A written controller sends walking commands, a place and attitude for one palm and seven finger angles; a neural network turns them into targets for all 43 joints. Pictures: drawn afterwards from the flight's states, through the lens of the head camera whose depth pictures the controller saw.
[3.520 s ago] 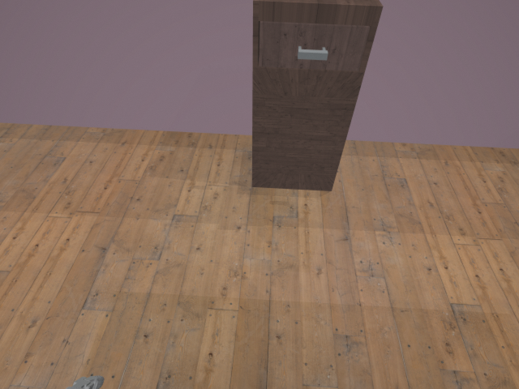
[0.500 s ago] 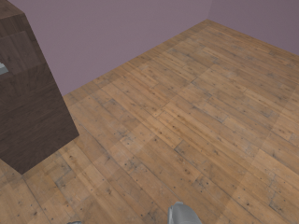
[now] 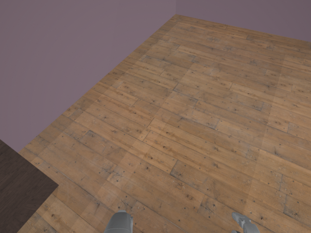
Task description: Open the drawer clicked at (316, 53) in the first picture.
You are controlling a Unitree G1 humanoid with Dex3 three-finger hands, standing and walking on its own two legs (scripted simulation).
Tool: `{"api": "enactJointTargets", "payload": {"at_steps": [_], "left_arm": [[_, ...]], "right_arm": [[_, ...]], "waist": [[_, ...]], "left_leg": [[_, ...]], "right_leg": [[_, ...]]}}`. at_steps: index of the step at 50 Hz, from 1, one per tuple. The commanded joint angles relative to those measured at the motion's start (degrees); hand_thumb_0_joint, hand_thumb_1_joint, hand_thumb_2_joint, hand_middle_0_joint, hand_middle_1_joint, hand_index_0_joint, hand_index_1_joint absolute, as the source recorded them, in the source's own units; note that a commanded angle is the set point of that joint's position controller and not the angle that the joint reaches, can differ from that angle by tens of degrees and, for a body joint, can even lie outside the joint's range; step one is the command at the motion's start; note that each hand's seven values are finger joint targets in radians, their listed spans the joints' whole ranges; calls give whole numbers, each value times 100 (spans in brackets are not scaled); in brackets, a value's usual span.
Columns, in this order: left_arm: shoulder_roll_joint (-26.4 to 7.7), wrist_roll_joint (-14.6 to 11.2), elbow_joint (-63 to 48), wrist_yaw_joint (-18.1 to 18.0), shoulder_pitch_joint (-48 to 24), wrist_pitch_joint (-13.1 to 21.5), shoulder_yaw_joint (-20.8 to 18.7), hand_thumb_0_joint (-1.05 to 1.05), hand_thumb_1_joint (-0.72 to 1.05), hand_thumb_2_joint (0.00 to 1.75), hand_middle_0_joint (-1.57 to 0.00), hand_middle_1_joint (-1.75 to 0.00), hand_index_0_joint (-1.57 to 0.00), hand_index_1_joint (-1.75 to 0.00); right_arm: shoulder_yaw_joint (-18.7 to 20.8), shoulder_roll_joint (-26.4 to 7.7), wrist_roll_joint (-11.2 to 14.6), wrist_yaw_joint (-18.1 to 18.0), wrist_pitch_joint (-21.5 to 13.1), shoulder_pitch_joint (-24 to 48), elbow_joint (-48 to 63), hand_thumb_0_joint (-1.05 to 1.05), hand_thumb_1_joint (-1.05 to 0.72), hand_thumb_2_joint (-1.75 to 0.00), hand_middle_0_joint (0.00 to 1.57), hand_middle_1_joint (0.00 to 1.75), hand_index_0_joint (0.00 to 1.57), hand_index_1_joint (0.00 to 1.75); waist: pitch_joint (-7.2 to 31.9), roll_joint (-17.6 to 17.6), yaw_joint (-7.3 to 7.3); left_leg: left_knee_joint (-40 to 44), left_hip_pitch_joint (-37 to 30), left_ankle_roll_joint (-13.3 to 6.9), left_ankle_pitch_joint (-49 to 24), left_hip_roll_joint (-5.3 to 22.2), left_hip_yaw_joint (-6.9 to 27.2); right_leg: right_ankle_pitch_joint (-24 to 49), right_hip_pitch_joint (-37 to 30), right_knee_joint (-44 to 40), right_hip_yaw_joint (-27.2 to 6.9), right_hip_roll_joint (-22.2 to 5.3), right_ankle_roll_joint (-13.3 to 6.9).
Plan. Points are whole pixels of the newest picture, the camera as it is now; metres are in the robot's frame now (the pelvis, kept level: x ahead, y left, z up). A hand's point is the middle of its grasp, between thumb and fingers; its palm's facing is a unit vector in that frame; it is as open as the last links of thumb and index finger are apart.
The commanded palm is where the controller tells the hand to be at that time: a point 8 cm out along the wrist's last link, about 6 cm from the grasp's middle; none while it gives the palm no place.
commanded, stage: walk to a spot facing it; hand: left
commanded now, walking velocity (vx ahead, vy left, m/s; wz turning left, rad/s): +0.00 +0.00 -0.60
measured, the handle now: out of the picture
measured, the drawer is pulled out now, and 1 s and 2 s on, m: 0.00 0.00 0.00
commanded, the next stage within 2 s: turn to face it in 0.16 s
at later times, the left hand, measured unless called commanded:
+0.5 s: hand (87, 209) +0.20 +0.25 -0.17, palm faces -0.13 -0.97 -0.21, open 7.4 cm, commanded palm none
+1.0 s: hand out of the picture +0.11 +0.21 -0.15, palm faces +0.17 -0.95 -0.27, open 7.3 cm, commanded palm none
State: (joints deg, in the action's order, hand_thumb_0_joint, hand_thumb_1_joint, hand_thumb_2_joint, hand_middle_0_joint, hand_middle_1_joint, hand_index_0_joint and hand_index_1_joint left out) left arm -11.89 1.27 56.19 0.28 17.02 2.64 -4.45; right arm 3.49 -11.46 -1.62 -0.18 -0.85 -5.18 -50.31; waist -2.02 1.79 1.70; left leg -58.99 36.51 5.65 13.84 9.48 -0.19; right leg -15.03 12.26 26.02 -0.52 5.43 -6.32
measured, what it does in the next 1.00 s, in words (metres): steps on the spot: left foot, then right foot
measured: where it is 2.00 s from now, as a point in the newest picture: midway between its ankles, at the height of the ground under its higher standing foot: outside the picture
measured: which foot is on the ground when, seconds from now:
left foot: up 0.00-0.18, down 0.20-0.68, up 0.70-1.00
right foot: down 0.00-0.22, up 0.24-0.66, down 0.68-1.00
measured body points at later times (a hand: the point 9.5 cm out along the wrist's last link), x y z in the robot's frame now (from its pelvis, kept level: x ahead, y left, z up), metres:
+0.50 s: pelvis +0.10 +0.06 +0.00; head +0.13 +0.08 +0.45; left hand +0.21 +0.30 -0.15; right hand +0.10 -0.18 -0.13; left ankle +0.14 +0.15 -0.74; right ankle +0.04 -0.09 -0.68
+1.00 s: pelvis +0.06 +0.01 +0.00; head +0.08 -0.02 +0.45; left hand +0.10 +0.26 -0.13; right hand +0.11 -0.24 -0.17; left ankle +0.03 +0.17 -0.66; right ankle +0.04 -0.06 -0.74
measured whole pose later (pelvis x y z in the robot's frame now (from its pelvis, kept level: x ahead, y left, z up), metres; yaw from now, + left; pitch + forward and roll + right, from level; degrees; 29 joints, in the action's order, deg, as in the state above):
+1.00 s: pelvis +0.06 +0.01 +0.00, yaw +8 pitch -1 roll +2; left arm -8.7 1.2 53.2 -1.7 12.4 0.1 -2.5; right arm 5.4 -13.5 -1.6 0.9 5.3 -14.4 -57.5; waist -2.5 2.2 -1.2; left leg -63.7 28.6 5.5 21.4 4.2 -2.0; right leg -18.5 9.3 28.5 15.8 -5.1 -2.8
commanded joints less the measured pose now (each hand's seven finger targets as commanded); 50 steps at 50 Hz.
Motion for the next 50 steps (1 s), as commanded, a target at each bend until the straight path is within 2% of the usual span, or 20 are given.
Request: {"api": "enactJointTargets", "payload": {"at_steps": [1,6,9,10,11,12,13,15,18,23,27,30,32,33,34,35,36,39,42,50], "left_arm": [[-826,-17,-305,-105,478,76,-161,0,90,90,-20,-30,-20,-30],[-975,-5,-408,-183,499,-103,-209,0,90,90,-20,-30,-20,-30],[-999,-70,-504,-208,131,-164,-225,0,90,90,-20,-30,-20,-30],[-722,-168,-574,-194,231,-174,-203,0,90,90,-20,-30,-20,-30],[-552,-166,-579,-140,552,-145,-149,0,90,90,-20,-30,-20,-30],[-778,-82,-462,-169,712,-206,-193,0,90,90,-20,-30,-20,-30],[-709,-31,-361,-170,632,-287,-218,0,90,90,-20,-30,-20,-30],[-565,9,-371,-76,379,-352,-180,0,90,90,-20,-30,-20,-30],[-222,-23,-180,-63,546,-396,-36,0,90,90,-20,-30,-20,-30],[-118,-31,-140,-137,-3,-380,125,0,90,90,-20,-30,-20,-30],[-224,-59,-342,-168,-607,-409,94,0,90,90,-20,-30,-20,-30],[-243,-94,-387,-181,-603,-388,56,0,90,90,-20,-30,-20,-30],[-282,-125,-341,-203,-322,-331,25,0,90,90,-20,-30,-20,-30],[-481,-102,-311,-240,-197,-293,-28,0,90,90,-20,-30,-20,-30],[-987,-23,-313,-287,-45,-245,-123,0,90,90,-20,-30,-20,-30],[-1229,-19,-422,-297,-96,-251,-129,0,90,90,-20,-30,-20,-30],[-1026,-31,-515,-309,-388,-252,-97,0,90,90,-20,-30,-20,-30],[-501,-70,-689,-298,-1099,-227,40,0,90,90,-20,-30,-20,-30],[-472,-72,-604,-276,-612,-145,47,0,90,90,-20,-30,-20,-30],[-760,19,-493,-277,-8,-205,-41,0,90,90,-20,-30,-20,-30]], "right_arm": [[-9,-291,45,-4,-55,201,379,0,-90,-90,20,30,20,30],[-35,-382,119,-65,-42,559,565,0,-90,-90,20,30,20,30],[52,-720,109,-152,-45,-451,279,0,-90,-90,20,30,20,30],[132,-1196,30,-178,-97,-953,200,0,-90,-90,20,30,20,30],[159,-1453,72,-171,-80,-1267,133,0,-90,-90,20,30,20,30],[78,-1260,96,-147,-13,-1140,227,0,-90,-90,20,30,20,30],[-9,-967,71,-183,-36,-733,269,0,-90,-90,20,30,20,30],[-114,-724,17,-193,-33,-405,332,0,-90,-90,20,30,20,30],[-150,-566,34,-182,-113,-522,85,0,-90,-90,20,30,20,30],[-85,-608,67,-136,-91,-1043,-366,0,-90,-90,20,30,20,30],[57,-843,20,-110,51,-1356,-520,0,-90,-90,20,30,20,30],[137,-938,7,-82,117,-1365,-530,0,-90,-90,20,30,20,30],[182,-935,51,-61,144,-1278,-484,0,-90,-90,20,30,20,30],[181,-771,95,-25,152,-1298,-448,0,-90,-90,20,30,20,30],[128,-420,142,18,168,-1242,-327,0,-90,-90,20,30,20,30],[151,-411,93,-2,213,-1114,-171,0,-90,-90,20,30,20,30],[219,-515,48,22,309,-1081,-255,0,-90,-90,20,30,20,30],[237,-370,28,78,437,-1570,-576,0,-90,-90,20,30,20,30],[234,-360,27,85,438,-1459,-550,0,-90,-90,20,30,20,30],[182,-415,34,118,457,-408,-117,0,-90,-90,20,30,20,30]], "waist": [[349,-944,123],[525,-1022,192],[917,-720,-341],[1334,377,-482],[1599,1438,-401],[1335,693,-298],[943,875,-157],[314,896,-97],[468,948,13],[511,934,-153],[408,836,-334],[444,838,-264],[666,575,-82],[747,127,-38],[745,-1206,44],[616,-1657,81],[426,-1182,-26],[-266,-1063,-494],[-129,-1136,-343],[-45,-1105,-25]], "left_leg": [[726,16,13,135,-309,-220],[1905,-781,-80,385,-687,-280],[3545,-2814,-196,-1068,-558,-235],[3650,-4275,-632,-3047,785,924],[3287,-4893,-1349,-5486,2141,1801],[3313,-4169,-1541,-5171,2076,1353],[3679,-3507,-1311,-4356,1698,1021],[3909,-2651,-1304,-3238,1087,618],[4022,-2506,-1275,-3228,539,69],[4166,-2762,-1350,-2967,426,358],[4144,-2771,-1532,-2563,603,1069],[3956,-2563,-1533,-2508,536,1357],[3620,-2173,-1243,-2101,247,1262],[3334,-1509,-939,-1420,-15,1051],[2308,-450,-494,123,-744,170],[1067,-198,-321,1865,-991,-156],[46,-329,-323,1689,-819,94],[-981,-220,-203,797,-612,28],[-1036,-94,-62,594,-591,-119],[-30,-288,-53,992,-468,-347]], "right_leg": [[4111,-830,-243,-1407,-1443,-420],[4893,-1118,252,-1869,-1464,-299],[3957,-325,1219,-1672,-1060,161],[1508,959,2243,-1107,-341,527],[-2266,1852,3881,-354,-126,823],[-2298,1662,4511,-444,-461,875],[-1853,1724,4690,-463,-528,963],[-1393,1642,4616,-229,-713,972],[-827,1192,3836,-20,-732,954],[-624,866,2300,272,-836,992],[-1119,854,1849,307,-789,972],[-938,532,1161,319,-704,911],[60,-325,-139,377,-730,868],[457,-1150,-697,73,-1119,743],[968,-1842,-1069,-947,-2402,359],[1713,-1172,-1066,-1361,-3383,-196],[1648,-536,-1056,-908,-3175,-300],[1598,84,-1004,164,-2360,114],[2673,-468,-728,528,-2295,147],[2590,-845,-574,563,-2726,-113]]}}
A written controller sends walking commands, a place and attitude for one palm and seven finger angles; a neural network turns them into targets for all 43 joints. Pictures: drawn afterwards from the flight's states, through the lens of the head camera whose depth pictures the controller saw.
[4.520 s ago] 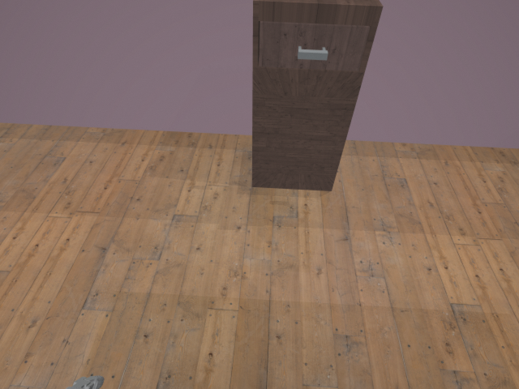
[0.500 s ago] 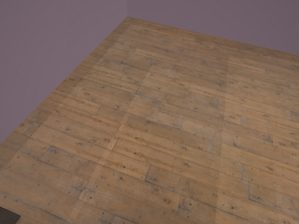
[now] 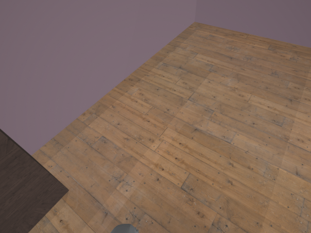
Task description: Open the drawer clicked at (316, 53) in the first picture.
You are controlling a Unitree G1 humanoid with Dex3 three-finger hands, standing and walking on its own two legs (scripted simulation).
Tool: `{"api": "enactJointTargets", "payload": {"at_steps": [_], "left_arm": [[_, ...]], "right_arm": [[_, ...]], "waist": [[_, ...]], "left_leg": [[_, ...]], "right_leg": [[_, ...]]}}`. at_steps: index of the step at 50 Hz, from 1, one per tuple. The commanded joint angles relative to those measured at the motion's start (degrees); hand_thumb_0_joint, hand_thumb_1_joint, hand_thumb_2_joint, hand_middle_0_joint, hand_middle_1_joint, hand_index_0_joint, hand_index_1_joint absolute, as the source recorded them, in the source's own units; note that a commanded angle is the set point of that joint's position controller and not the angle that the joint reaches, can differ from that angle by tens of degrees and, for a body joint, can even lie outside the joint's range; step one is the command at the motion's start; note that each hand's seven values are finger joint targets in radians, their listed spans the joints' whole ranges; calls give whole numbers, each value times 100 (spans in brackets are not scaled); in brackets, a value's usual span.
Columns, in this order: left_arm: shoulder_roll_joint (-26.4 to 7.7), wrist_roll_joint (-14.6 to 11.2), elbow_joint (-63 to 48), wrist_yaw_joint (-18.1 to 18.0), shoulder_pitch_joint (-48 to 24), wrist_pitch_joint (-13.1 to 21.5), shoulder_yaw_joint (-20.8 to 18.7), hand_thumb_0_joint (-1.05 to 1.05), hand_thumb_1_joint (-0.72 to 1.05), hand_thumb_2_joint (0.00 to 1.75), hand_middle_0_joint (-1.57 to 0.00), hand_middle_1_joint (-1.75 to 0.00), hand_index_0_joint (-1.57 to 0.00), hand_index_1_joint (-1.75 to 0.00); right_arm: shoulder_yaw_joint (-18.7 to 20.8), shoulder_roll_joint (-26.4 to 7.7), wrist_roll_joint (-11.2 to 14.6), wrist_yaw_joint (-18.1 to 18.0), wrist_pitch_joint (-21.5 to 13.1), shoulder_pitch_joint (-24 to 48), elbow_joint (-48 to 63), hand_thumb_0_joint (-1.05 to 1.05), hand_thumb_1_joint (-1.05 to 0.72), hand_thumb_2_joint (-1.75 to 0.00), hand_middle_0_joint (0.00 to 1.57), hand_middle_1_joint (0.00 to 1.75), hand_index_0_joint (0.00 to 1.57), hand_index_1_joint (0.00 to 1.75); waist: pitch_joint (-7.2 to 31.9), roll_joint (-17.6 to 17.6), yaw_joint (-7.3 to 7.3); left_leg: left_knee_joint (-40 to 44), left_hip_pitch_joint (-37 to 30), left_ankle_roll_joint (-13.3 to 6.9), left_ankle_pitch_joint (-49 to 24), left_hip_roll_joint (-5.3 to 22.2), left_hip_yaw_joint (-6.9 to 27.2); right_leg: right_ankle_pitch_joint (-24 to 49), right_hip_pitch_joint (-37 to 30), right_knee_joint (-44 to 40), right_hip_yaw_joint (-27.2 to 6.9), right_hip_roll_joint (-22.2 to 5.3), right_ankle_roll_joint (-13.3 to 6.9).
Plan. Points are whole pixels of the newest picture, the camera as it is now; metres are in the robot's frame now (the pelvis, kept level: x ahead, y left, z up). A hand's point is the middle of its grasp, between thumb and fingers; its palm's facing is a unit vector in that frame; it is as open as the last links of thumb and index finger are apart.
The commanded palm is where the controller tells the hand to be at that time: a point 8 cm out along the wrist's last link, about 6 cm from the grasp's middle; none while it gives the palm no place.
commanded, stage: turn to face it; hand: left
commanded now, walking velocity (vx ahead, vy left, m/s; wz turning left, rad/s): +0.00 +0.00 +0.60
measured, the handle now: out of the picture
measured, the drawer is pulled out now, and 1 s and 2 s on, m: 0.00 0.00 0.00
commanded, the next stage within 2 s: take the last steps up to it in 1.56 s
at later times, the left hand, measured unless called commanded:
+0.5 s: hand out of the picture -0.01 +0.29 -0.17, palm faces +0.34 -0.91 -0.24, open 7.4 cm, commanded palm none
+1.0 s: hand out of the picture -0.05 +0.21 -0.13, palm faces +0.58 -0.76 -0.29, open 7.4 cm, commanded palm none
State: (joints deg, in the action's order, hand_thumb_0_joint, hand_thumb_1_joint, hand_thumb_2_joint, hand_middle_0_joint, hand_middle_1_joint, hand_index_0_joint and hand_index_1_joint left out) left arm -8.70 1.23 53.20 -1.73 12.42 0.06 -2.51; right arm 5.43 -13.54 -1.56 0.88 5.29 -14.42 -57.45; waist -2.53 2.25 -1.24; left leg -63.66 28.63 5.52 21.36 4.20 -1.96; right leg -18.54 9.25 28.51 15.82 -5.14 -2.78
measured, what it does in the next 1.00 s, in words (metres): steps on the spot, turning left: left foot, then right foot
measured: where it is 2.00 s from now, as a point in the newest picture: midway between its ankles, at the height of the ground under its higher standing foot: outside the picture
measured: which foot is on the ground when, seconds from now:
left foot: up 0.00-0.20, down 0.22-0.74, up 0.76-1.00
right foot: down 0.00-0.22, up 0.24-0.72, down 0.74-1.00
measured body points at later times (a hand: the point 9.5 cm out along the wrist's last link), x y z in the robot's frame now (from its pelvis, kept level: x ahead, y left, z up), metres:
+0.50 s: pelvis -0.02 +0.06 +0.00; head +0.01 +0.09 +0.45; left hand -0.03 +0.34 -0.15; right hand +0.15 -0.15 -0.12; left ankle -0.03 +0.14 -0.74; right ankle +0.01 -0.12 -0.66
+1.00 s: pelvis -0.01 +0.00 +0.00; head +0.02 -0.03 +0.45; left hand -0.08 +0.25 -0.11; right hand +0.17 -0.21 -0.16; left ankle -0.13 +0.12 -0.64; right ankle +0.03 -0.09 -0.74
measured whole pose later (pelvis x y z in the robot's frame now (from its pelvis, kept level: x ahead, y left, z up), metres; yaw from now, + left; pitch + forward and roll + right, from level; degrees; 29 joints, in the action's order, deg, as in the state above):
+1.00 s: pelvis -0.01 +0.00 +0.00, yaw +37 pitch -1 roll +2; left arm -9.5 1.1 50.1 -1.2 11.6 -0.8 -1.6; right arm 6.0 -16.4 -1.6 1.8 5.6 -15.2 -55.2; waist -2.9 3.1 -2.3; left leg -67.3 29.0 5.3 19.4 1.8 1.6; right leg -17.0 9.6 27.7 10.3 -5.3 -1.2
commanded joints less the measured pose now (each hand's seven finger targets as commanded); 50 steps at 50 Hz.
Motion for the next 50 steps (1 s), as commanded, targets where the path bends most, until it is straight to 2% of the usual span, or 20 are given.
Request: {"api": "enactJointTargets", "payload": {"at_steps": [1,6,9,10,11,12,16,19,23,29,32,35,36,37,38,39,40,41,43,50], "left_arm": [[-1147,32,-187,-65,464,34,-235,0,90,90,-20,-30,-20,-30],[-1448,71,-168,-19,439,-31,-320,0,90,90,-20,-30,-20,-30],[-1500,15,-130,34,400,-71,-344,0,90,90,-20,-30,-20,-30],[-1411,-29,-211,58,390,-96,-338,0,90,90,-20,-30,-20,-30],[-1036,-68,-515,110,205,-93,-258,0,90,90,-20,-30,-20,-30],[-1118,-9,-662,77,-159,-170,-211,0,90,90,-20,-30,-20,-30],[-1159,-5,-394,127,-106,-216,-296,0,90,90,-20,-30,-20,-30],[-1148,-7,-310,143,102,-221,-309,0,90,90,-20,-30,-20,-30],[-1103,-10,-450,95,-104,-232,-313,0,90,90,-20,-30,-20,-30],[-986,-63,-775,47,-718,-179,-268,0,90,90,-20,-30,-20,-30],[-902,-109,-811,24,-578,-138,-230,0,90,90,-20,-30,-20,-30],[-1006,-141,-730,-6,-106,-70,-260,0,90,90,-20,-30,-20,-30],[-1165,-122,-681,-32,82,-26,-304,0,90,90,-20,-30,-20,-30],[-1648,-35,-693,-78,195,24,-400,0,90,90,-20,-30,-20,-30],[-1928,-4,-764,-83,109,1,-403,0,90,90,-20,-30,-20,-30],[-1779,-30,-850,-99,-92,-36,-362,0,90,90,-20,-30,-20,-30],[-1444,-50,-872,-107,-423,18,-324,0,90,90,-20,-30,-20,-30],[-1303,-55,-913,-77,-657,12,-256,0,90,90,-20,-30,-20,-30],[-1112,-62,-896,-35,-651,46,-174,0,90,90,-20,-30,-20,-30],[-1292,-6,-563,-45,214,61,-233,0,90,90,-20,-30,-20,-30]], "right_arm": [[-20,-215,36,21,-161,637,651,0,-90,-90,20,30,20,30],[-93,-291,73,53,-253,904,911,0,-90,-90,20,30,20,30],[-55,-509,52,52,-332,526,920,0,-90,-90,20,30,20,30],[43,-912,43,37,-388,87,837,0,-90,-90,20,30,20,30],[222,-1608,39,-10,-442,-257,812,0,-90,-90,20,30,20,30],[223,-1779,97,-43,-407,-542,651,0,-90,-90,20,30,20,30],[37,-1209,48,-153,-466,613,954,0,-90,-90,20,30,20,30],[16,-1169,75,-145,-500,663,992,0,-90,-90,20,30,20,30],[50,-1126,65,-131,-479,400,938,0,-90,-90,20,30,20,30],[135,-1138,14,-133,-436,45,847,0,-90,-90,20,30,20,30],[162,-1145,3,-132,-407,124,870,0,-90,-90,20,30,20,30],[172,-1074,49,-108,-387,330,929,0,-90,-90,20,30,20,30],[165,-919,86,-86,-382,326,953,0,-90,-90,20,30,20,30],[103,-518,140,-56,-382,155,1016,0,-90,-90,20,30,20,30],[106,-531,82,-74,-372,197,1135,0,-90,-90,20,30,20,30],[178,-753,36,-63,-318,242,1108,0,-90,-90,20,30,20,30],[181,-751,4,-25,-231,194,918,0,-90,-90,20,30,20,30],[184,-684,-4,8,-190,58,773,0,-90,-90,20,30,20,30],[137,-570,-4,68,-156,-122,652,0,-90,-90,20,30,20,30],[61,-544,25,85,-121,503,761,0,-90,-90,20,30,20,30]], "waist": [[-4,-1132,290],[218,-1330,349],[599,-873,95],[957,-12,-172],[999,1777,-381],[1104,1291,-458],[413,777,7],[481,427,111],[445,536,28],[497,600,-143],[706,718,-70],[862,620,192],[898,281,287],[1014,-1222,330],[819,-1902,338],[586,-1210,249],[253,-1541,88],[33,-1221,-60],[-110,-1225,-126],[-47,-1235,229]], "left_leg": [[615,372,-63,271,40,-228],[1880,-432,-244,375,-18,-541],[3358,-1530,-372,-609,-110,-631],[3969,-2578,-609,-1696,310,62],[4189,-3442,-1403,-4059,1896,2172],[4161,-3249,-1862,-4729,2284,2160],[4345,-2117,-1416,-3221,1188,1314],[4420,-2025,-1320,-3101,847,1144],[4541,-2074,-1409,-2527,800,1552],[4306,-2232,-1625,-2980,831,2314],[4080,-2017,-1568,-3366,684,2500],[3729,-1422,-1268,-3084,380,2492],[3425,-773,-993,-2271,132,2329],[2372,403,-537,-362,-517,1431],[1082,799,-259,1261,-920,606],[181,524,-308,1119,-636,772],[-173,486,-312,779,-426,874],[-531,468,-244,366,-414,681],[-778,535,-141,-126,-347,448],[-29,546,9,23,-134,162]], "right_leg": [[2815,-448,-819,-1025,-1699,-474],[2643,-318,-494,-830,-1881,-420],[2462,-71,507,-353,-1689,-8],[1765,709,1578,-165,-1374,332],[-1644,2487,2946,-179,-500,862],[-2085,2663,3655,-907,-368,838],[-587,2523,4028,-1478,-325,840],[-193,2221,3804,-1461,-162,897],[-157,2233,3377,-1567,-84,957],[-696,1970,2266,-1658,157,910],[-677,1283,1418,-1632,378,807],[256,137,7,-1561,462,724],[701,-672,-741,-1771,146,639],[625,-1620,-1342,-3031,-1255,218],[1260,-1054,-1390,-3870,-2406,-416],[1341,-305,-1331,-3444,-2388,-634],[1051,154,-1437,-2999,-1931,-458],[1018,266,-1373,-2603,-1557,-336],[1461,226,-1192,-1790,-1158,-143],[2127,-436,-1056,-1434,-1454,-313]]}}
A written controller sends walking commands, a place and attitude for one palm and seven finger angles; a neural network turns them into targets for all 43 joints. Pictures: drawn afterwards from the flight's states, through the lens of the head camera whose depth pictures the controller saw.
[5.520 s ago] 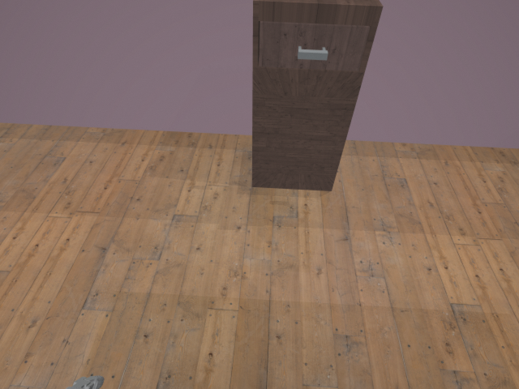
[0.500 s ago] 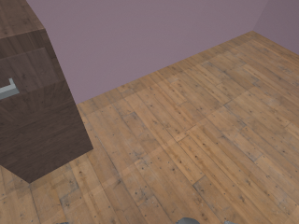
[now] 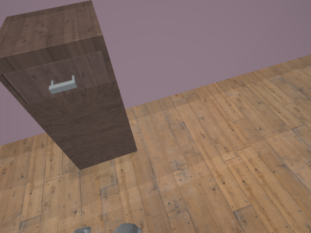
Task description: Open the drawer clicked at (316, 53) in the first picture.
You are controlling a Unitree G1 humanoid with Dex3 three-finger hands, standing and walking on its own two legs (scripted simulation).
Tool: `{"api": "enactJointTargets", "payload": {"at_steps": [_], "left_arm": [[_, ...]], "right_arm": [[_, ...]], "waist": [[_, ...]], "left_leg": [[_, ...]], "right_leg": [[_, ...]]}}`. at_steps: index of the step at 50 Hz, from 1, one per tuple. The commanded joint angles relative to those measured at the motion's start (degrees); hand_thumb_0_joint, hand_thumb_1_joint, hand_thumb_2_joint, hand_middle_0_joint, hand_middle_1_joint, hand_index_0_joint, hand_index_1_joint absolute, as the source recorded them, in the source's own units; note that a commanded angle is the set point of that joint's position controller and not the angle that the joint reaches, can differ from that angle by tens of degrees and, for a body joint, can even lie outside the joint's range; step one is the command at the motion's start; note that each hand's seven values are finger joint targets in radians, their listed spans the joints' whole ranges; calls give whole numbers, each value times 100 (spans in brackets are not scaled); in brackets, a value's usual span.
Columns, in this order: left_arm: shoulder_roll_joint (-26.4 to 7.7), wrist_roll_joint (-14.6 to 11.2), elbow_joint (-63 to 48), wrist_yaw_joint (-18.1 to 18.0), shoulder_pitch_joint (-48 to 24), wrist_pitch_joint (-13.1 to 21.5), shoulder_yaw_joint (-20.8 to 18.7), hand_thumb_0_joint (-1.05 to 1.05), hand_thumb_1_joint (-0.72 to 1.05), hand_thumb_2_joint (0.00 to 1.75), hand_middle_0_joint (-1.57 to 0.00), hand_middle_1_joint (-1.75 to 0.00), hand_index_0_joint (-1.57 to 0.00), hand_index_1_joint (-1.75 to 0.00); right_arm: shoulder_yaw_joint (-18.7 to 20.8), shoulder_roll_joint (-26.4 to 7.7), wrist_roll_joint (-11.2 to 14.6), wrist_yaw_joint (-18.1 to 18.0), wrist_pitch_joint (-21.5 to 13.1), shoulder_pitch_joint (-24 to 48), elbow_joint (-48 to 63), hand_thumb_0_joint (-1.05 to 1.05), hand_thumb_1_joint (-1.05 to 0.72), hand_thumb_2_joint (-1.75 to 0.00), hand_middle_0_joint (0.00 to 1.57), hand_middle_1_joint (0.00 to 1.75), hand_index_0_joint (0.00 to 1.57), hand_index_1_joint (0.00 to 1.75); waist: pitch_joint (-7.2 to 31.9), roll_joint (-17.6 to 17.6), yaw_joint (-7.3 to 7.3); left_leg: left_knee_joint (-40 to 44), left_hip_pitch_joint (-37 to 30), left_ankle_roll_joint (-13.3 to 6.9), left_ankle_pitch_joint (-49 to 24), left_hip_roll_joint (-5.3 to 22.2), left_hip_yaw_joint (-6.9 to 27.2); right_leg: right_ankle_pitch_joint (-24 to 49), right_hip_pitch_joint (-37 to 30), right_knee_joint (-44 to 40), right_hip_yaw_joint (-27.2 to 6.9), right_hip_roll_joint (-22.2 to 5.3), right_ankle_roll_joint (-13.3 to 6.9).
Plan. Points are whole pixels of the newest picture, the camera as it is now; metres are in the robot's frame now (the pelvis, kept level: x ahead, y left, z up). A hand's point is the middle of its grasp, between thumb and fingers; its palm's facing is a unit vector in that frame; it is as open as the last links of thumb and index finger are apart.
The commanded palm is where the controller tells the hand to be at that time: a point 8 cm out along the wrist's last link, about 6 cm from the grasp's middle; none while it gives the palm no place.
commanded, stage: turn to face it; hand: left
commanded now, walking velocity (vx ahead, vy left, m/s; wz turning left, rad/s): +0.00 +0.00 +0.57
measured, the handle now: (63, 83) +0.69 +0.42 -0.01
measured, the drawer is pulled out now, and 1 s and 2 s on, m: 0.00 0.00 0.00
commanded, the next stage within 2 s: take the last steps up to it in 0.56 s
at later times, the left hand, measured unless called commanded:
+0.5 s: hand out of the picture -0.02 +0.30 -0.18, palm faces +0.28 -0.93 -0.22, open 7.4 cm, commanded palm none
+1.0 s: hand out of the picture +0.00 +0.21 -0.16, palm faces +0.34 -0.91 -0.23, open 7.3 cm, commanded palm none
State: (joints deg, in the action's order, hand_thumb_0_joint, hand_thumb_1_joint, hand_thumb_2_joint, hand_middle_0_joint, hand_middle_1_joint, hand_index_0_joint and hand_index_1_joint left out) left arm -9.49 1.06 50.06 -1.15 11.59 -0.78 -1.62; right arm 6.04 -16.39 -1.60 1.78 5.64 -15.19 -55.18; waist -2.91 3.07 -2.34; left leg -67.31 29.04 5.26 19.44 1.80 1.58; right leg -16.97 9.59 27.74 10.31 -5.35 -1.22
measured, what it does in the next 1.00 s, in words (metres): steps on the spot, turning left: left foot, then right foot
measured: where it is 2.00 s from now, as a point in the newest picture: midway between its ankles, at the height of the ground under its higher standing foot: (151, 231)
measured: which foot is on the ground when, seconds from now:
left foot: up 0.00-0.22, down 0.24-0.86, up 0.88-1.00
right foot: down 0.00-0.26, up 0.28-0.84, down 0.86-1.00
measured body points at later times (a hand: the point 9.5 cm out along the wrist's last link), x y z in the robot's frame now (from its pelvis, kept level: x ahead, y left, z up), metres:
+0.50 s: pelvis -0.01 +0.08 +0.00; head +0.01 +0.12 +0.45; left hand -0.03 +0.35 -0.16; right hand +0.16 -0.13 -0.12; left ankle -0.03 +0.14 -0.74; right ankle +0.01 -0.10 -0.65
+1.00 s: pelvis +0.03 +0.03 +0.00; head +0.02 +0.00 +0.45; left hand -0.02 +0.26 -0.14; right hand +0.06 -0.20 -0.17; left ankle -0.01 +0.16 -0.68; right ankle +0.01 -0.06 -0.74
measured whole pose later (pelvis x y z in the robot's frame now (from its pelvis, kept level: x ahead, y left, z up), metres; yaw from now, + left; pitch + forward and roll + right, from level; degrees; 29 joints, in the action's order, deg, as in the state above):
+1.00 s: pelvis +0.03 +0.03 +0.00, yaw +17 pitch -2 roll +1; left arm -8.0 1.1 59.6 -1.1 18.6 1.4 -2.0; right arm 3.3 -10.7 -1.9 0.4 2.5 -22.0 -63.5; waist 1.9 2.2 -1.0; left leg -55.1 23.5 -0.3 21.1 0.8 -0.8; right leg -17.1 4.4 22.9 5.2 0.7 -3.4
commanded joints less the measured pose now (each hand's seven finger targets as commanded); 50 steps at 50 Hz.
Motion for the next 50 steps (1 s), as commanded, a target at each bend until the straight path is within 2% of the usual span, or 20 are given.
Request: {"api": "enactJointTargets", "payload": {"at_steps": [1,8,10,11,12,13,14,17,19,21,33,38,41,42,43,44,45,46,48,50], "left_arm": [[-1271,19,-217,-95,376,132,-330,0,90,90,-20,-30,-20,-30],[-1520,81,-16,-72,597,67,-416,0,90,90,-20,-30,-20,-30],[-1535,58,53,-59,560,44,-435,0,90,90,-20,-30,-20,-30],[-1499,-3,54,-43,513,22,-432,0,90,90,-20,-30,-20,-30],[-1229,-49,-58,-15,587,-2,-393,0,90,90,-20,-30,-20,-30],[-862,-48,-288,-3,346,-28,-241,0,90,90,-20,-30,-20,-30],[-1030,-4,-296,-49,126,-103,-236,0,90,90,-20,-30,-20,-30],[-1023,-3,16,-17,57,-130,-290,0,90,90,-20,-30,-20,-30],[-1017,-10,159,24,331,-115,-294,0,90,90,-20,-30,-20,-30],[-990,-5,226,20,401,-132,-279,0,90,90,-20,-30,-20,-30],[-712,-38,56,-51,-274,-151,-206,0,90,90,-20,-30,-20,-30],[-513,11,241,36,-133,-16,-108,0,90,90,-20,-30,-20,-30],[-494,18,542,69,428,115,-106,0,90,90,-20,-30,-20,-30],[-673,40,676,45,708,176,-150,0,90,90,-20,-30,-20,-30],[-1026,85,793,-9,1043,213,-226,0,90,90,-20,-30,-20,-30],[-1281,40,811,-32,1300,183,-277,0,90,90,-20,-30,-20,-30],[-1148,6,792,-57,1207,206,-260,0,90,90,-20,-30,-20,-30],[-950,-13,803,-62,1016,246,-251,0,90,90,-20,-30,-20,-30],[-573,-30,877,-48,919,325,-135,0,90,90,-20,-30,-20,-30],[-394,-40,931,-36,1067,396,-96,0,90,90,-20,-30,-20,-30]], "right_arm": [[-15,-239,33,-9,-154,669,561,0,-90,-90,20,30,20,30],[-167,-113,106,-14,-298,981,688,0,-90,-90,20,30,20,30],[-166,-175,97,-42,-362,674,640,0,-90,-90,20,30,20,30],[-126,-364,81,-43,-410,361,546,0,-90,-90,20,30,20,30],[6,-957,45,-72,-487,2,493,0,-90,-90,20,30,20,30],[120,-1468,87,-125,-481,-296,447,0,-90,-90,20,30,20,30],[80,-1417,98,-151,-426,-382,352,0,-90,-90,20,30,20,30],[-96,-854,59,-284,-486,342,473,0,-90,-90,20,30,20,30],[-154,-720,85,-291,-538,538,523,0,-90,-90,20,30,20,30],[-162,-669,103,-291,-565,443,485,0,-90,-90,20,30,20,30],[-139,-439,26,-326,-541,-53,199,0,-90,-90,20,30,20,30],[-168,-353,-25,-331,-592,-265,-51,0,-90,-90,20,30,20,30],[-207,-230,23,-320,-612,-288,-209,0,-90,-90,20,30,20,30],[-237,-20,54,-303,-631,-311,-239,0,-90,-90,20,30,20,30],[-331,327,105,-296,-669,-306,-160,0,-90,-90,20,30,20,30],[-300,188,48,-266,-633,90,33,0,-90,-90,20,30,20,30],[-209,-29,-14,-216,-601,136,3,0,-90,-90,20,30,20,30],[-184,-16,-30,-186,-563,115,-103,0,-90,-90,20,30,20,30],[-169,161,-31,-144,-535,-96,-309,0,-90,-90,20,30,20,30],[-157,333,-26,-120,-518,-336,-430,0,-90,-90,20,30,20,30]], "waist": [[0,-1316,373],[414,-1627,519],[623,-1462,332],[775,-1063,125],[1162,406,-80],[1145,1575,-216],[1047,874,-241],[427,738,30],[489,471,204],[534,435,222],[276,402,76],[269,389,52],[246,-41,319],[190,-556,420],[59,-1685,536],[-392,-1792,720],[-545,-1382,619],[-876,-1400,485],[-989,-747,255],[-884,-696,168]], "left_leg": [[503,444,27,286,107,-258],[2425,-593,-200,573,-21,-768],[3501,-1279,-287,-65,-92,-877],[4281,-2091,-362,-944,-22,-781],[4635,-3231,-776,-2387,1039,571],[4645,-3521,-1506,-4925,2228,1971],[4485,-3158,-1746,-4733,2317,1396],[4564,-2574,-1460,-4621,1489,834],[4606,-2637,-1362,-4565,1254,556],[4689,-2662,-1282,-4522,1114,454],[4933,-2419,-1613,-3247,1245,1299],[5314,-1972,-1581,-435,1188,1732],[4889,-1210,-1259,467,832,1482],[4279,-498,-1002,742,469,1086],[3056,518,-699,975,-214,185],[2060,931,-606,1414,-211,-141],[1410,968,-625,1105,-11,-7],[1065,996,-627,670,103,29],[651,793,-531,-11,236,-95],[447,686,-468,-442,268,-194]], "right_leg": [[2099,-493,-932,-793,-1473,-489],[3016,-633,-337,-470,-1637,-519],[2988,-511,194,-210,-1545,-272],[2603,-52,805,0,-1418,-15],[944,1113,2038,212,-849,378],[-2212,2356,3085,-124,-234,685],[-2094,2166,3536,-645,-350,570],[-1039,2281,4013,-925,-296,616],[-667,2164,3995,-846,-220,670],[-407,2072,3939,-855,-152,714],[-735,1658,2397,-961,42,667],[-869,873,1272,-822,297,427],[-22,-491,-485,-737,366,325],[-264,-1219,-932,-1211,-21,200],[-1334,-1682,-1556,-2679,-1087,-240],[-2139,-1064,-2169,-3527,-1871,-724],[-2746,-535,-2381,-3539,-1814,-886],[-2572,-170,-2470,-3298,-1581,-774],[-1295,-11,-2278,-2366,-1156,-631],[-426,2,-2196,-1732,-873,-525]]}}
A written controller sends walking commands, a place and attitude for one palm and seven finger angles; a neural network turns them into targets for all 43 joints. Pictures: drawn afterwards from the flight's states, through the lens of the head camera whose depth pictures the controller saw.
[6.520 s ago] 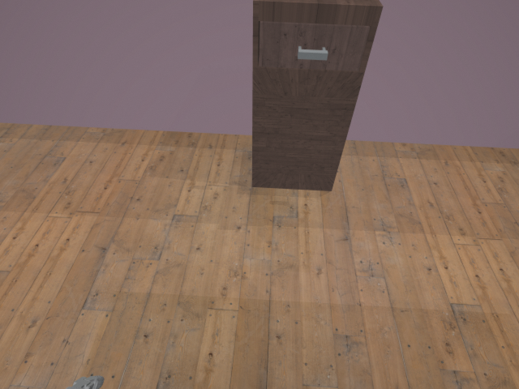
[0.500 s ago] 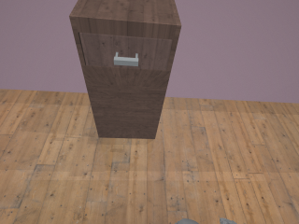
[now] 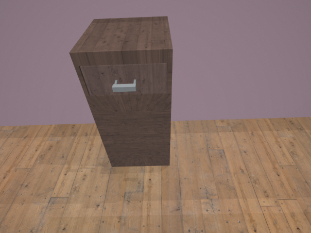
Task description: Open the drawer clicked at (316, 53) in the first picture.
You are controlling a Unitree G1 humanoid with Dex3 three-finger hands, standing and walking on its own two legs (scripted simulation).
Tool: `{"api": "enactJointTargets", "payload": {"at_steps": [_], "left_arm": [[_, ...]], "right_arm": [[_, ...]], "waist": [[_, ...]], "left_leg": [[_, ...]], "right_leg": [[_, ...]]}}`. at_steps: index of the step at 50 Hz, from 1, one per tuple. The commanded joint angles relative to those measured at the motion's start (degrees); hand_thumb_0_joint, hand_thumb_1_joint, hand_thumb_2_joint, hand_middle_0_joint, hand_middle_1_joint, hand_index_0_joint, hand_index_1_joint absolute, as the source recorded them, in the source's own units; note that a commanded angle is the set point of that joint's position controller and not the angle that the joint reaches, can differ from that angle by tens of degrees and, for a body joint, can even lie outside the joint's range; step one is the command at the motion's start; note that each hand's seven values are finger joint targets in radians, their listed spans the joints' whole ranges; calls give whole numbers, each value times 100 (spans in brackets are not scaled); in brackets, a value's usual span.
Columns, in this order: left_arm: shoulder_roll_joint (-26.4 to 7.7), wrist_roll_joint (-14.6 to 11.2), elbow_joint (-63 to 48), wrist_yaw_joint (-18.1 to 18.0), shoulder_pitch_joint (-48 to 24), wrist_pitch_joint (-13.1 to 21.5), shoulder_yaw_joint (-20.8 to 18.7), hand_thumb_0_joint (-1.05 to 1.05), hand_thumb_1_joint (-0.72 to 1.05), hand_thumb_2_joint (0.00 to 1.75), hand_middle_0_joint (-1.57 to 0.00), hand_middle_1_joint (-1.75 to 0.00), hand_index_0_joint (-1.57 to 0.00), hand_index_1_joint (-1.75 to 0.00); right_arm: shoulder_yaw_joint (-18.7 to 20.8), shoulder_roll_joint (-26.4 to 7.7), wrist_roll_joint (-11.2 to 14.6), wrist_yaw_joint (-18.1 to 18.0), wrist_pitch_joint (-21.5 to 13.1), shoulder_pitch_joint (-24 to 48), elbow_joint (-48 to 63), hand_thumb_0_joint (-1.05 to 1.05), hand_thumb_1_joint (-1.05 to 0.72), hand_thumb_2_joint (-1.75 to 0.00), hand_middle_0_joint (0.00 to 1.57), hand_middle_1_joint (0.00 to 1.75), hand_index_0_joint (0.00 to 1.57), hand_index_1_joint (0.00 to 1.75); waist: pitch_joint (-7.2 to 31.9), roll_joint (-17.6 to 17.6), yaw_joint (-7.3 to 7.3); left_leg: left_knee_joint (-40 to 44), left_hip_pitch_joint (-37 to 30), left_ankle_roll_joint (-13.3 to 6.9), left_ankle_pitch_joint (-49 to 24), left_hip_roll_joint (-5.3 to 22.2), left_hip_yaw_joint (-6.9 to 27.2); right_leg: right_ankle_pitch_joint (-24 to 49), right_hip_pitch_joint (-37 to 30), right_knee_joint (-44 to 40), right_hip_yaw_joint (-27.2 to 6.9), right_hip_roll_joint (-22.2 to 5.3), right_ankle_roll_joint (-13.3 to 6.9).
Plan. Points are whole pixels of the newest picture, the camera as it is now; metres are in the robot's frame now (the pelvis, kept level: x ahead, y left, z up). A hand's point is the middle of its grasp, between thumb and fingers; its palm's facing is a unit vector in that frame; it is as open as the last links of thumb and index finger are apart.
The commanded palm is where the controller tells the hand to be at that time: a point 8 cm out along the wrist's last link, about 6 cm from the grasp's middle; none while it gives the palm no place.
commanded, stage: take the last steps up to it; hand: left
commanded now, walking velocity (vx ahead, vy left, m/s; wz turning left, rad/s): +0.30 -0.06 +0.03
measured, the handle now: (125, 84) +0.74 +0.18 -0.01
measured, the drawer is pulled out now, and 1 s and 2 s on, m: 0.00 0.00 0.00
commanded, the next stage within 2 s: come to a stop and stand still in 0.54 s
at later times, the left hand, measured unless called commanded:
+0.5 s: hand out of the picture +0.05 +0.18 -0.18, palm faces +0.10 -0.99 -0.12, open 7.4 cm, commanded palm none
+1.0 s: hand (118, 186) +0.32 +0.16 -0.16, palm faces +0.02 -0.97 -0.24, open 7.4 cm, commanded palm none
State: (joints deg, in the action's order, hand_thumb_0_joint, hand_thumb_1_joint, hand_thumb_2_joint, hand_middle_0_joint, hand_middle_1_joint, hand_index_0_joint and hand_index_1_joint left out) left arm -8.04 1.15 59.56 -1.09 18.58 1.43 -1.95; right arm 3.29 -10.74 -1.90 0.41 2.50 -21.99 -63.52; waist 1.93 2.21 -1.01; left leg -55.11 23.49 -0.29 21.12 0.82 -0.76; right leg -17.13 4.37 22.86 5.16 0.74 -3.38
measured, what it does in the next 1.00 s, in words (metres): walks ahead: left foot, then right foot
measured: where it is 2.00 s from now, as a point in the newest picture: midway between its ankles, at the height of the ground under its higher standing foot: outside the picture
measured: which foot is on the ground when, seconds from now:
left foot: up 0.00-0.36, down 0.38-0.80, up 0.82-1.00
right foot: down 0.00-0.38, up 0.40-0.76, down 0.78-1.00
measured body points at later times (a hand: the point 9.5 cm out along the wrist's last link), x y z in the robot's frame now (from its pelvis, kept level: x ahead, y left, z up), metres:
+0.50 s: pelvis +0.15 +0.04 -0.01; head +0.17 +0.05 +0.44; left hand +0.05 +0.23 -0.17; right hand +0.26 -0.17 -0.15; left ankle +0.19 +0.13 -0.74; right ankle +0.05 -0.07 -0.66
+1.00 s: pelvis +0.23 -0.01 -0.01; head +0.26 -0.04 +0.44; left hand +0.32 +0.21 -0.14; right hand +0.21 -0.24 -0.18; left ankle +0.18 +0.11 -0.68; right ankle +0.30 -0.12 -0.74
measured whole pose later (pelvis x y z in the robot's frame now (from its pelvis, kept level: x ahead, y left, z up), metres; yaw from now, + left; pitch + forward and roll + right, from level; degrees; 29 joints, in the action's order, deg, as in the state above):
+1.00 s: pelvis +0.23 -0.01 -0.01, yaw +1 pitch -1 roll +2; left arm -7.0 1.7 56.5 -1.8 6.6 -0.5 -1.8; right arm 3.5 -10.1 -0.5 -1.1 3.7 -16.2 -61.8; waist -5.0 2.0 -0.7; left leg -56.0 20.0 2.2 30.2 0.3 -2.4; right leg -9.0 19.6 29.9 6.5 -5.0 -1.6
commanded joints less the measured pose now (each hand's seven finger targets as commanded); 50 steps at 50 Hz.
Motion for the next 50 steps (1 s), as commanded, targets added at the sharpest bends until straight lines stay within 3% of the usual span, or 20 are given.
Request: {"api": "enactJointTargets", "payload": {"at_steps": [1,8,13,15,17,18,19,20,22,23,27,32,34,36,38,40,41,43,47,50], "left_arm": [[-483,-51,59,-39,504,213,-37,0,90,90,-20,-30,-20,-30],[-409,16,521,-86,1358,348,-2,0,90,90,-20,-30,-20,-30],[-449,52,781,-120,1637,289,-6,0,90,90,-20,-30,-20,-30],[-496,48,813,-117,1550,277,-28,0,90,90,-20,-30,-20,-30],[-491,-13,811,-105,1438,275,-35,0,90,90,-20,-30,-20,-30],[-291,-75,750,-69,1604,275,-22,0,90,90,-20,-30,-20,-30],[-23,-121,589,-32,1627,267,69,0,90,90,-20,-30,-20,-30],[-263,-67,508,-61,1388,191,-7,0,90,90,-20,-30,-20,-30],[-134,-1,477,-5,812,121,-43,0,90,90,-20,-30,-20,-30],[-88,25,468,43,771,82,-86,0,90,90,-20,-30,-20,-30],[99,42,436,66,1000,-98,-117,0,90,90,-20,-30,-20,-30],[-64,55,-18,127,148,-158,-131,0,90,90,-20,-30,-20,-30],[-132,23,-148,99,-152,-149,-106,0,90,90,-20,-30,-20,-30],[-196,6,-124,60,-75,-117,-77,0,90,90,-20,-30,-20,-30],[-568,16,-14,14,280,-12,-119,0,90,90,-20,-30,-20,-30],[-1200,4,-111,-51,59,40,-157,0,90,90,-20,-30,-20,-30],[-1332,2,-194,-41,-29,-8,-167,0,90,90,-20,-30,-20,-30],[-1312,-5,-208,-112,-151,-30,-232,0,90,90,-20,-30,-20,-30],[-1231,42,-437,-218,-654,-159,-297,0,90,90,-20,-30,-20,-30],[-1234,70,-554,-225,-875,-209,-337,0,90,90,-20,-30,-20,-30]], "right_arm": [[115,-202,1,16,-208,327,381,0,-90,-90,20,30,20,30],[85,-112,28,37,-288,1199,639,0,-90,-90,20,30,20,30],[-16,101,70,65,-413,1821,778,0,-90,-90,20,30,20,30],[-15,68,76,16,-481,1479,687,0,-90,-90,20,30,20,30],[48,-164,36,-100,-556,217,279,0,-90,-90,20,30,20,30],[155,-688,-12,-169,-605,-516,108,0,-90,-90,20,30,20,30],[239,-1183,21,-214,-597,-1024,7,0,-90,-90,20,30,20,30],[232,-1197,100,-234,-527,-805,65,0,-90,-90,20,30,20,30],[107,-662,84,-257,-572,101,231,0,-90,-90,20,30,20,30],[29,-397,71,-254,-613,271,300,0,-90,-90,20,30,20,30],[-6,-95,74,-227,-674,463,376,0,-90,-90,20,30,20,30],[57,-356,34,-184,-592,480,524,0,-90,-90,20,30,20,30],[38,-385,20,-199,-553,523,521,0,-90,-90,20,30,20,30],[29,-482,18,-226,-493,601,482,0,-90,-90,20,30,20,30],[15,-412,72,-207,-443,481,398,0,-90,-90,20,30,20,30],[-38,-73,177,-155,-339,47,357,0,-90,-90,20,30,20,30],[21,-131,174,-170,-261,-113,333,0,-90,-90,20,30,20,30],[39,-222,160,-223,-96,91,342,0,-90,-90,20,30,20,30],[83,-213,149,-182,25,224,399,0,-90,-90,20,30,20,30],[84,-153,138,-125,71,168,469,0,-90,-90,20,30,20,30]], "waist": [[-1262,-707,44],[-1095,-775,226],[-1085,-944,384],[-848,-980,177],[-133,-742,-381],[604,148,-602],[1001,1236,-583],[765,475,-490],[-519,144,-245],[-740,78,-107],[-578,409,214],[-929,607,137],[-905,578,103],[-634,535,193],[-216,-62,361],[89,-1246,127],[151,-1014,84],[290,-1673,282],[190,-965,235],[210,-1112,186]], "left_leg": [[-820,1262,121,-778,377,16],[-91,1763,165,-819,560,-228],[1234,1033,-22,-571,351,-628],[1801,198,-160,-500,112,-794],[2666,-1733,-283,-1378,-32,-791],[2705,-3290,-637,-2168,1089,487],[3172,-4050,-1275,-3250,2586,2336],[3649,-3360,-1452,-2644,2819,2404],[4070,-1805,-1141,-2131,2293,1552],[4174,-1356,-1001,-2304,2064,1126],[4248,-778,-797,-2587,1589,33],[4432,-802,-888,-1819,1542,-29],[4107,-875,-870,-2680,1515,-42],[3495,-1131,-668,-3257,1380,-216],[2778,-1195,-202,-2375,937,-398],[2293,-582,155,339,285,-571],[1859,-783,147,778,188,-540],[519,-573,191,1383,185,-274],[-550,-163,222,1001,94,121],[-180,-362,256,737,86,43]], "right_leg": [[-4,408,-1667,-1064,-1391,-280],[2204,-452,-1250,-984,-1496,-560],[3309,-522,-842,-799,-1435,-552],[4087,-445,-281,-665,-1350,-494],[4465,75,1408,-362,-1006,-223],[2585,1296,2732,-117,-585,43],[-1335,2526,4355,-26,-72,219],[-1578,2565,4957,-478,-278,117],[-741,2749,5030,-525,-662,215],[-459,2599,4874,-530,-758,265],[1,2045,4023,-340,-797,456],[348,2239,2639,-175,-838,554],[380,1897,1933,-131,-740,574],[650,1288,1152,-22,-567,562],[2154,439,22,-178,-703,581],[4642,-87,139,-1372,-2000,-66],[5063,121,116,-1208,-2226,-333],[5324,199,-45,-1567,-2348,-757],[4225,520,-117,-1233,-2263,-826],[2775,896,-422,-1099,-2114,-668]]}}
